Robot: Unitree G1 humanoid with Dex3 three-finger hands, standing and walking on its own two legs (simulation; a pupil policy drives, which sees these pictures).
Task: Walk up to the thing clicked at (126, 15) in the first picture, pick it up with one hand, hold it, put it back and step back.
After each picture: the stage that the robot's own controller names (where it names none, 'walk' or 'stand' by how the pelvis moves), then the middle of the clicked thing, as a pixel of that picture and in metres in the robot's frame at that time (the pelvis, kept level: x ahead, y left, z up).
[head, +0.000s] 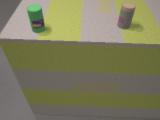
stand; (126, 15) +0.73 -0.20 +0.08
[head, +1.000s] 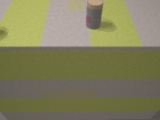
rise first; (94, 14) +0.64 -0.01 +0.11
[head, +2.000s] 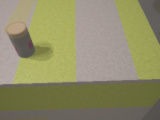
rise first; (21, 40) +0.46 +0.25 +0.10
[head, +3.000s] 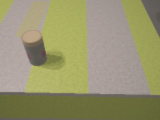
stand; (35, 48) +0.45 +0.19 +0.09
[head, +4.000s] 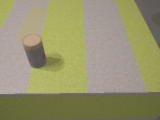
stand; (35, 51) +0.46 +0.19 +0.07
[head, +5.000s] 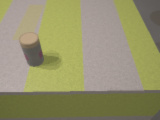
stand; (32, 50) +0.46 +0.20 +0.07
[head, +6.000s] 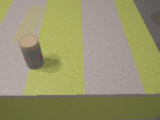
stand; (32, 52) +0.45 +0.20 +0.07
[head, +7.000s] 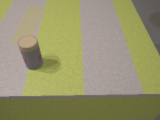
stand; (31, 53) +0.45 +0.20 +0.07
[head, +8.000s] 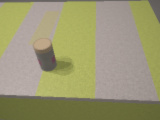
rise first; (45, 55) +0.45 +0.18 +0.08
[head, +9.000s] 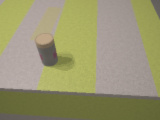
go down; (47, 50) +0.46 +0.18 +0.08
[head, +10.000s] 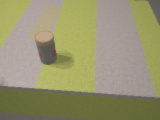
go down; (46, 48) +0.47 +0.17 +0.08
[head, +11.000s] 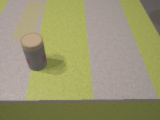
go down; (34, 52) +0.43 +0.16 +0.10
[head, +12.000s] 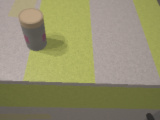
close in; (34, 30) +0.47 +0.16 +0.12
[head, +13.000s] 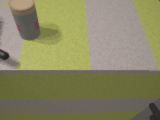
close in; (26, 19) +0.49 +0.16 +0.14
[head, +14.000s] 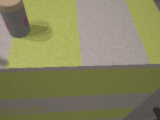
go down; (14, 16) +0.50 +0.18 +0.15
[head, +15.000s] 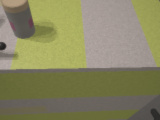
close; (19, 16) +0.49 +0.17 +0.15
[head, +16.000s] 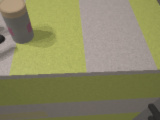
lift; (18, 22) +0.48 +0.17 +0.16
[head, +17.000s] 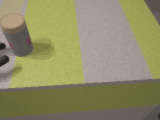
lift; (18, 36) +0.45 +0.18 +0.14
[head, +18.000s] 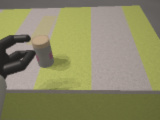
close; (43, 51) +0.48 +0.18 +0.11
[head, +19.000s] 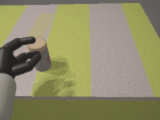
close; (40, 55) +0.45 +0.18 +0.10
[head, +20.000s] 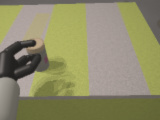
close; (38, 55) +0.45 +0.18 +0.09
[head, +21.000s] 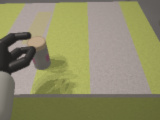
close; (39, 53) +0.46 +0.18 +0.09
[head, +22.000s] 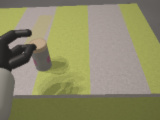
stand; (40, 55) +0.46 +0.18 +0.09
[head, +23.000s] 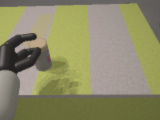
stand; (40, 55) +0.46 +0.18 +0.09
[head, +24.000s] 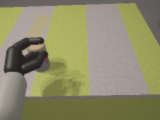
stand; (38, 56) +0.46 +0.18 +0.09
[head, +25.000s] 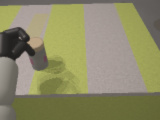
crouch; (37, 54) +0.47 +0.18 +0.09
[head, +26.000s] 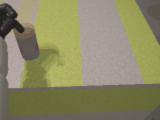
lower; (27, 42) +0.48 +0.18 +0.10
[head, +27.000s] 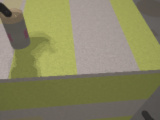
lower; (16, 29) +0.51 +0.19 +0.14
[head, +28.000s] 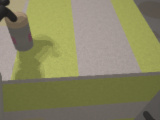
lower; (20, 32) +0.50 +0.18 +0.13
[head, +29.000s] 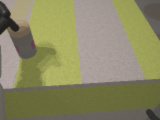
lower; (23, 40) +0.47 +0.18 +0.13
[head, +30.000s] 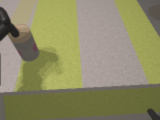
hold; (25, 43) +0.46 +0.18 +0.13
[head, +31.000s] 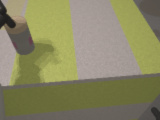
lower; (20, 36) +0.49 +0.18 +0.13
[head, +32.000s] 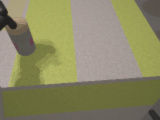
lower; (21, 37) +0.48 +0.18 +0.13
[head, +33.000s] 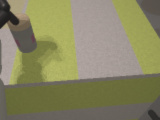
lower; (23, 34) +0.49 +0.17 +0.14
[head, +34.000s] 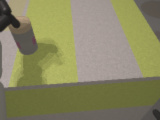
lower; (24, 36) +0.48 +0.17 +0.14
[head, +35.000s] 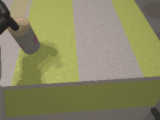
lower; (25, 36) +0.48 +0.17 +0.14
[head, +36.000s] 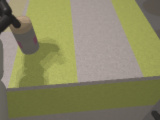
lower; (25, 36) +0.49 +0.17 +0.14
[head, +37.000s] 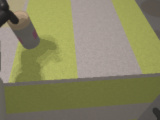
lower; (24, 31) +0.50 +0.17 +0.14
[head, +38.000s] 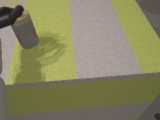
open; (24, 29) +0.50 +0.17 +0.14
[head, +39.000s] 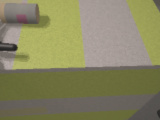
withdraw; (20, 13) +0.56 +0.19 +0.12
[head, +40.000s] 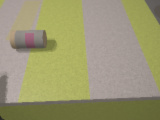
sink last; (29, 39) +0.50 +0.21 +0.10
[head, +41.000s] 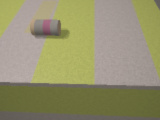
stand; (46, 27) +0.59 +0.19 +0.11
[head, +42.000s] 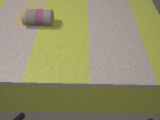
stand; (38, 17) +0.60 +0.20 +0.11
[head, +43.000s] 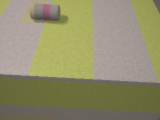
stand; (45, 12) +0.64 +0.18 +0.11
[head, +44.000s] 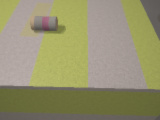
walk; (44, 23) +0.66 +0.19 +0.05
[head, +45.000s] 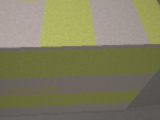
walk; out of the picture +0.79 +0.20 +0.07
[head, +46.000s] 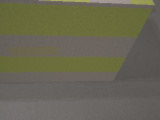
walk; out of the picture +1.08 +0.18 +0.07
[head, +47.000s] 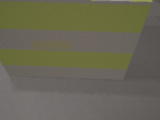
stand; out of the picture +1.27 +0.17 +0.07
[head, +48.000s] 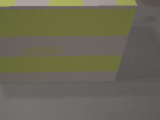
stand; out of the picture +1.26 +0.22 +0.05
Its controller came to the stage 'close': yes
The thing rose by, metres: 0.01
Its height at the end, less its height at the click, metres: -0.02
